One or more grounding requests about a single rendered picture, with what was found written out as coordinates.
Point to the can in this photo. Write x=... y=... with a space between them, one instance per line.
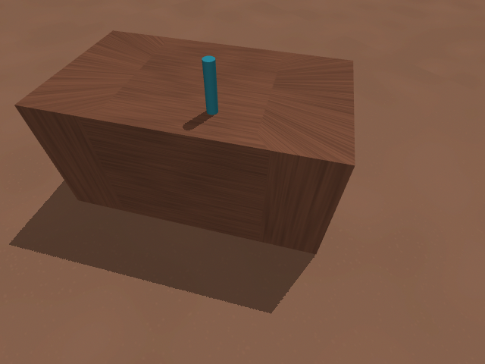
x=210 y=82

